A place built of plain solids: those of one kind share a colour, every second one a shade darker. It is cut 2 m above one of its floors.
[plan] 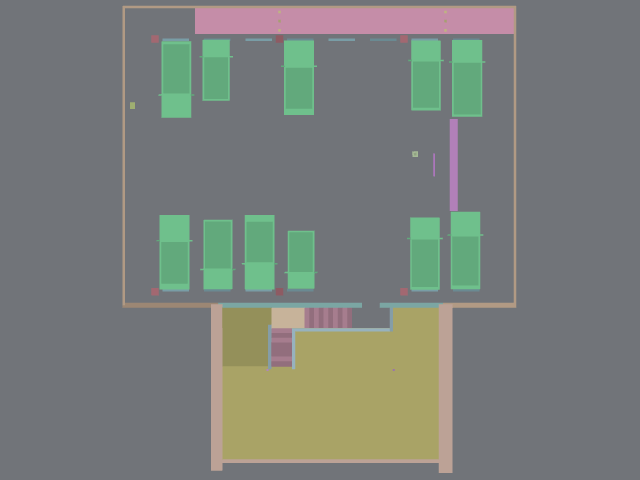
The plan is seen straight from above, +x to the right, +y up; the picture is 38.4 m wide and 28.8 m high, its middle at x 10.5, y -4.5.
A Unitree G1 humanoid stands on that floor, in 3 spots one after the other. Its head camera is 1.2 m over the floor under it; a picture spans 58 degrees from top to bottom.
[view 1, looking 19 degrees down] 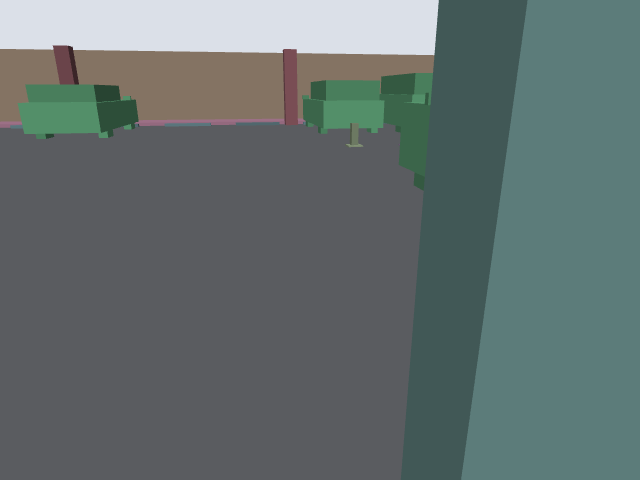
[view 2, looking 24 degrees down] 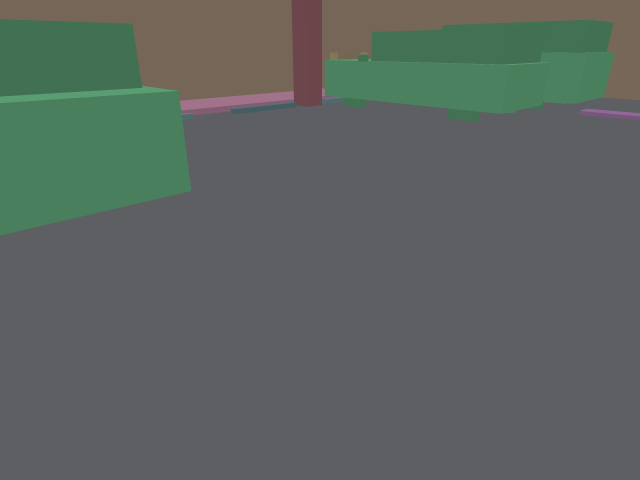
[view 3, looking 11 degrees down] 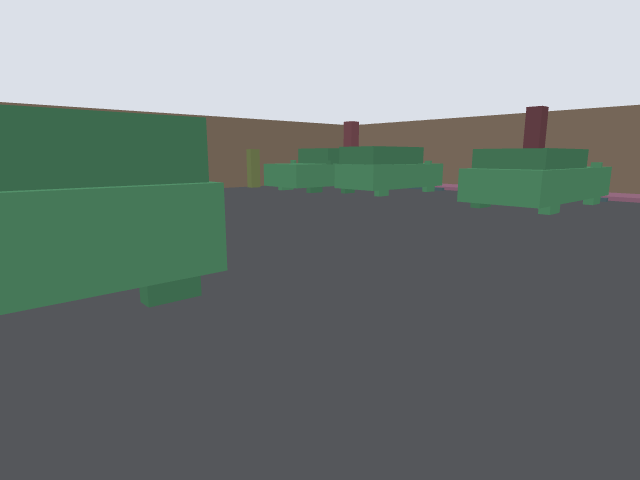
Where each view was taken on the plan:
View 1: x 13.69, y -9.18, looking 80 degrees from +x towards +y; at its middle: ground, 3.69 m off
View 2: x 8.62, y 0.00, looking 46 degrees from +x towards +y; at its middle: ground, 2.95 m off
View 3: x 13.55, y -5.86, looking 138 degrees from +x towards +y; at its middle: ground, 6.29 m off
